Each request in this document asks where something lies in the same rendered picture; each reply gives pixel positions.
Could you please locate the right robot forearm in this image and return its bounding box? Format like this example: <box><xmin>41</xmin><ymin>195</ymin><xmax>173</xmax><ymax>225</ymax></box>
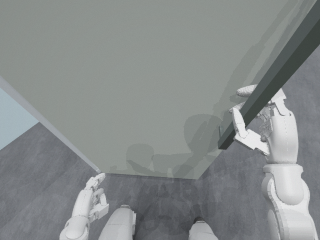
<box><xmin>261</xmin><ymin>163</ymin><xmax>319</xmax><ymax>240</ymax></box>

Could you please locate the handle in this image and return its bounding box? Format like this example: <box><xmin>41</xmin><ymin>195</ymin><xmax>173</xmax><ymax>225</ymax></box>
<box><xmin>217</xmin><ymin>0</ymin><xmax>320</xmax><ymax>150</ymax></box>

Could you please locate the robot left thigh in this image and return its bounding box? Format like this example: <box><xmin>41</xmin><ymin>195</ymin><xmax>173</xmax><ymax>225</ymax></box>
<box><xmin>98</xmin><ymin>208</ymin><xmax>136</xmax><ymax>240</ymax></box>

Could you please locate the robot right hand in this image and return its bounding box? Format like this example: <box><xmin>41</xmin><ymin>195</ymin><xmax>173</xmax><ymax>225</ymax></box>
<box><xmin>228</xmin><ymin>84</ymin><xmax>299</xmax><ymax>164</ymax></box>

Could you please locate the robot left shin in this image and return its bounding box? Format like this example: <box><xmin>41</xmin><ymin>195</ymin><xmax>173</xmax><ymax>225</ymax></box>
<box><xmin>120</xmin><ymin>205</ymin><xmax>130</xmax><ymax>209</ymax></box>

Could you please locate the fridge door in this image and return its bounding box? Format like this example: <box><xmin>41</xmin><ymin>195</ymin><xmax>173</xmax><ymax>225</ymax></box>
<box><xmin>0</xmin><ymin>0</ymin><xmax>317</xmax><ymax>180</ymax></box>

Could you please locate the left robot forearm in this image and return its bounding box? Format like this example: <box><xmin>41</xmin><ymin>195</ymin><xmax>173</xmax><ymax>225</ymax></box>
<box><xmin>59</xmin><ymin>216</ymin><xmax>90</xmax><ymax>240</ymax></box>

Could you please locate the robot left hand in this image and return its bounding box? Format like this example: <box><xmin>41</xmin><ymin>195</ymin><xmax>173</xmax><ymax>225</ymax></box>
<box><xmin>71</xmin><ymin>173</ymin><xmax>109</xmax><ymax>223</ymax></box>

